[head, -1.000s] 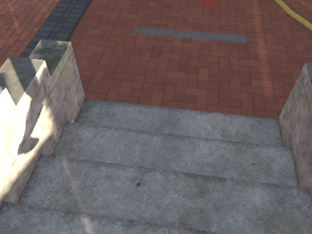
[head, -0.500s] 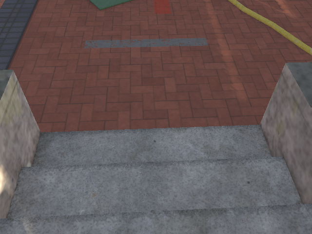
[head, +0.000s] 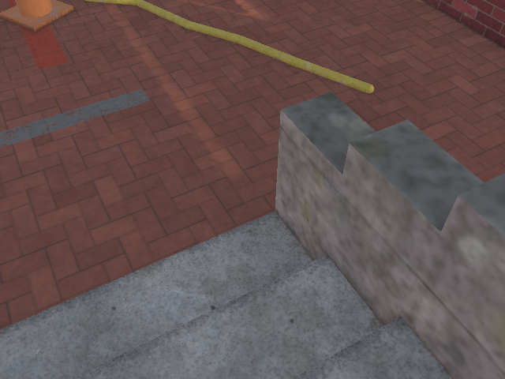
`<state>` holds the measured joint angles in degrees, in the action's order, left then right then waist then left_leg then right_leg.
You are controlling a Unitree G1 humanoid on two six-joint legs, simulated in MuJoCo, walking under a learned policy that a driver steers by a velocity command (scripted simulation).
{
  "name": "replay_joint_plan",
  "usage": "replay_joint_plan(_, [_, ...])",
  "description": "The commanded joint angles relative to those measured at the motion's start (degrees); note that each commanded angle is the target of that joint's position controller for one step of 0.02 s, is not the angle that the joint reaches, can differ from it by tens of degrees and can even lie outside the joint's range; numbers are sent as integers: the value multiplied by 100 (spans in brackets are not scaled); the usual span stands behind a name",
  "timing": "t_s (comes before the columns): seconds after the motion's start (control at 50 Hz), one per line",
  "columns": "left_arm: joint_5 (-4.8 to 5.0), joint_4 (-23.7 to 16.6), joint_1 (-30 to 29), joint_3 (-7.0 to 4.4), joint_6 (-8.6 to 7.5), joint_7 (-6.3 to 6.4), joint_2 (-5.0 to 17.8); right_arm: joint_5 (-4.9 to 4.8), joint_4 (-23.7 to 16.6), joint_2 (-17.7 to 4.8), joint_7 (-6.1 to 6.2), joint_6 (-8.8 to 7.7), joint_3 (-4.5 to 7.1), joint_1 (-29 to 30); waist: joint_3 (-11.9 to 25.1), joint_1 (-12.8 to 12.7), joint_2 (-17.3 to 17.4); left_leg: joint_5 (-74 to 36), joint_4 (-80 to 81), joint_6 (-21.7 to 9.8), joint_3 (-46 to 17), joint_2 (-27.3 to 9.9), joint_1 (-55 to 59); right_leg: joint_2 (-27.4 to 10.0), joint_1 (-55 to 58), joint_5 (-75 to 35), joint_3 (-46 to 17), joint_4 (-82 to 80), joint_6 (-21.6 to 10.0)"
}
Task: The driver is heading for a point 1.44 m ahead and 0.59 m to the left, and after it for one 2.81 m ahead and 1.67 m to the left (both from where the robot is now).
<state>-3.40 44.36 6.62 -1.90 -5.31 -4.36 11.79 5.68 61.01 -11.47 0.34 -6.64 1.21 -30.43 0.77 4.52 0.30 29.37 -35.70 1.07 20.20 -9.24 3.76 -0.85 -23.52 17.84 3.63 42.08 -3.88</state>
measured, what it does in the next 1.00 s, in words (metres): goes down, turning left: left foot 0.13 m lower, then right foot 0.13 m lower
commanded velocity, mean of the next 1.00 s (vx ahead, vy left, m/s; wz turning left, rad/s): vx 0.50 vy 0.00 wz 0.36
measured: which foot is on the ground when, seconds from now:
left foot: up 0.00-0.40, down 0.42-0.86, up 0.88-1.00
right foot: down 0.00-0.42, up 0.44-0.84, down 0.86-1.00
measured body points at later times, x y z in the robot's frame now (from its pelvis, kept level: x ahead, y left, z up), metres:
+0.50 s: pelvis +0.29 +0.03 -0.12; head +0.30 +0.03 +0.33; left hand +0.20 +0.23 -0.27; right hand +0.41 -0.21 -0.25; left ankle +0.33 +0.10 -0.85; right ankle +0.13 -0.13 -0.63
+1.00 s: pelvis +0.58 +0.00 -0.26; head +0.59 +0.00 +0.19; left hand +0.55 +0.25 -0.39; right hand +0.68 -0.22 -0.40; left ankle +0.48 +0.11 -0.77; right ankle +0.66 -0.06 -0.98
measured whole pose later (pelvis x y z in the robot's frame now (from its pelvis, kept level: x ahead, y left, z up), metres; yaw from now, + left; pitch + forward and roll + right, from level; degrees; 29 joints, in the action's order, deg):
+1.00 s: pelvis +0.58 +0.00 -0.26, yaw +28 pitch +1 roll -1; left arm -4.5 49.2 17.2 0.0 -4.5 -4.3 13.0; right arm 3.5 53.0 -12.7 -3.0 -3.8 -0.5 -24.4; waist 1.4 2.3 1.5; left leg 18.7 -103.2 -2.3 -6.2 0.9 -44.0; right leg 0.6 -21.7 16.4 7.2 37.0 -3.5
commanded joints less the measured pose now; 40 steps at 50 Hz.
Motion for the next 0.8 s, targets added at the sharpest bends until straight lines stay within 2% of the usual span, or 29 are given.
replay_joint_plan(0.02, [-233, 926, 3476, -501, -190, 376, 1402, 94, -613, -309, -542, -68, 37, 88, 1632, -1439, -927, 725, -4024, -246, -1049, 755, -4749, -1387, 6007, -3304, -2571, -1103, -2149])
replay_joint_plan(0.04, [-313, 1145, 3816, -507, -254, 396, 1183, -348, -1345, -515, -678, -139, 134, 1830, 436, -2002, -54, 645, -3981, -510, -2065, 813, -5779, -1736, 5058, -2401, -3201, -2050, -1824])
replay_joint_plan(0.06, [-140, 1086, 2919, -436, -330, 381, 923, -389, -1630, -447, -607, -147, 166, 2419, -444, -1556, -204, 112, -3582, -665, -2336, 393, -5706, -1788, 3698, -1540, -2829, -2254, -1573])
replay_joint_plan(0.08, [105, 959, 2163, -297, -286, 326, 484, -282, -1517, -561, -447, -59, 248, 2222, -526, -1048, -176, -202, -3643, -692, -2248, 127, -5010, -1663, 2672, -1416, -2236, -2210, -1423])
replay_joint_plan(0.1, [148, 969, 1923, -163, -220, 280, 163, -135, -1325, -333, -395, 26, 215, 1714, -544, -695, -295, -497, -3565, -813, -2216, 82, -4505, -1520, 1745, -1440, -1701, -2177, -1345])
replay_joint_plan(0.12, [420, 748, 1335, -311, 36, 377, 851, -704, -991, -671, -187, 334, 337, 735, -865, -281, -388, -830, -2884, -487, -2268, 290, -3862, -1397, 1128, -2638, -1591, -2572, -978])
replay_joint_plan(0.14, [366, 739, 1168, -298, 114, 423, 882, -610, -941, -555, -137, 516, 334, 630, -959, -129, -404, -1245, -2702, -399, -2306, 335, -3608, -1481, 693, -2771, -1337, -2658, -978])
replay_joint_plan(0.16, [-75, 670, 1097, 238, -209, 407, -755, 293, -1125, 352, -357, 288, -15, 1198, -585, -165, 85, -3290, -2080, -752, -2843, -36, -3558, -1103, 218, -1160, -798, -2208, -633])
replay_joint_plan(0.2, [-279, 514, 869, 83, -308, 473, 48, 56, -1035, 253, -457, 142, 43, 1039, -231, -205, -311, -5283, -620, -800, -1997, 653, -2034, -230, -897, -421, 385, -1746, -484])
replay_joint_plan(0.26, [-319, 938, 1774, 171, -213, 320, 250, -119, -1454, -436, -478, 80, 152, 1989, -556, -472, -344, -5364, -373, -464, -2036, 614, -2089, -782, -847, 47, -13, -1324, -578])
replay_joint_plan(0.34, [-47, 1406, 2760, 237, -84, 383, 417, 53, -1608, -425, -349, 203, 8, 2979, -1189, -957, -75, -4534, 1079, -485, -2177, 260, -3478, -1418, 1071, 47, -753, -556, -514])
replay_joint_plan(0.36, [-150, 1370, 2815, 219, -25, 373, 577, 71, -1479, -325, -321, 173, -4, 2685, -1009, -874, -98, -4481, 661, -477, -1748, 551, -2672, -1311, 828, -306, -615, -220, -519])
replay_joint_plan(0.4, [-260, 1220, 2303, 140, 49, 198, 924, -67, -875, -867, -259, 95, 237, 1106, -570, -75, 322, -4504, 1077, -503, -1158, 1006, -620, -836, 350, -1593, 93, 1385, -257])
replay_joint_plan(0.42, [-363, 1242, 2153, 119, 77, 38, 999, -105, -451, -1234, -223, 67, 437, -313, -239, 613, 688, -4777, 1122, -871, -1162, 1020, 953, -549, -417, -1719, 342, 3234, 59])
replay_joint_plan(0.44, [-313, 1442, 3487, 325, 86, -224, -35, -105, -188, -1691, -254, 148, 518, -1353, 1664, 281, 1835, -7931, -441, -2519, -3042, -313, 3702, 57, -1800, 2270, 430, 6089, 674])
replay_joint_plan(0.46, [-140, 986, 2740, 322, 30, -364, 152, -60, -32, -1680, -283, 184, 553, -1901, 2065, 943, 810, -6928, -39, -3043, -4838, -848, 4469, 312, -3211, 2778, -465, 6993, 817])
replay_joint_plan(0.48, [60, 173, 914, 223, -208, -247, 539, -123, -154, -1545, -218, 48, 535, -1595, 569, 1309, 386, -4504, 499, -2831, -5307, -972, 3645, 152, -4921, 2537, -808, 6458, 843])
replay_joint_plan(0.5, [121, -106, 562, 169, -267, -37, 692, -271, -299, -1303, -295, -33, 410, -619, 29, 732, 170, -1880, 1073, -2597, -5761, -1095, 2142, -179, -5006, 1796, -1079, 5895, 537])
replay_joint_plan(0.52, [-66, -3, 835, 126, -267, 190, 798, -132, -422, -557, -337, -60, 145, 129, -270, 212, -363, -1315, 1266, -2441, -5617, -968, 434, -533, -4273, 709, -1505, 5190, 328])
replay_joint_plan(0.56, [-355, 345, 1287, 285, -33, 381, 272, -105, -981, 8, -397, -184, -175, 1716, -893, -603, -337, -1332, 2083, -2616, -4772, -545, -3233, -1012, -2181, -828, -1447, 2671, 206])
replay_joint_plan(0.6, [-292, 54, 1093, 427, 170, 405, 30, -310, -925, -384, -367, -243, -110, 1687, -328, -718, -253, -1067, 1926, -2284, -4131, 136, -4133, -834, -810, -874, -792, 1751, 350])
replay_joint_plan(0.62, [-233, -109, 953, 485, 216, 356, -55, -303, -942, -615, -424, -254, -73, 1600, -307, -741, -186, -1319, 1740, -2049, -3719, 447, -4743, -660, 98, -941, -454, 1321, 386])
replay_joint_plan(0.64, [-303, -29, 1343, 541, 181, 292, -94, -120, -1017, -740, -450, -289, -72, 1570, -215, -856, -47, -1730, 1116, -1897, -3437, 713, -5427, -498, 1006, -2137, -287, 1875, 340])
replay_joint_plan(0.66, [-285, -50, 1176, 559, 136, 259, -13, -2, -1019, -599, -385, -356, -93, 1443, -236, -674, -226, -1581, 510, -1780, -3638, 782, -4862, -653, 411, -3326, -967, 1321, 467])
replay_joint_plan(0.68, [-334, -206, 765, 495, 109, 223, 293, -169, -1061, -613, -226, -365, -80, 953, -150, -296, -231, -1223, 15, -1805, -3711, 886, -3598, -442, -678, -3576, -815, 567, 530])
replay_joint_plan(0.72, [-325, -438, -464, 553, 109, 182, 324, -254, -649, -314, -68, -300, -105, -392, -443, 552, -185, -123, -868, -1705, -4337, 766, -1732, -526, -2331, -3730, -1073, -1180, 653])
replay_joint_plan(0.74, [-262, -526, -759, 592, 141, 165, 246, -300, -603, -437, -107, -191, -90, -629, -461, 672, -204, 149, -921, -1649, -4246, 918, -2146, -347, -1619, -3942, -675, -2118, 647])
replay_joint_plan(0.76, [-164, -650, -905, 620, 157, 159, 125, -186, -527, -627, -266, -82, -94, -651, -533, 539, 126, 282, -708, -1726, -4395, 905, -3165, -161, -378, -3901, -366, -1908, 628])
replay_joint_plan(0.8, [-111, -594, -374, 514, 132, 140, 401, -141, -780, -839, -464, 36, -54, -186, -769, 108, 163, 565, -1135, -1659, -4721, 920, -3884, -206, 752, -3945, -508, -2101, 504])
Velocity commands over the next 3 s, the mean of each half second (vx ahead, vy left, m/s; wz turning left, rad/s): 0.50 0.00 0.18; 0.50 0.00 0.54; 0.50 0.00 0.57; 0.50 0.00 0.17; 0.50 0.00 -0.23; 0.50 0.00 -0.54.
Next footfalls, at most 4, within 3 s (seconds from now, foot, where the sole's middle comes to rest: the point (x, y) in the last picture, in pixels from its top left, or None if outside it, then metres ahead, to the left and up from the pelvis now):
0.42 left None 0.37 0.11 -0.88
0.86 right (260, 355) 0.70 -0.05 -1.01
1.42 left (166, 359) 0.71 0.25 -1.01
1.82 right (164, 284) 1.07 0.29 -1.14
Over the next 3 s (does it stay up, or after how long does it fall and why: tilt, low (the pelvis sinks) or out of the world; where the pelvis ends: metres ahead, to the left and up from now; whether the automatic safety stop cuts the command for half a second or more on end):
stays up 1.36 0.69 -0.52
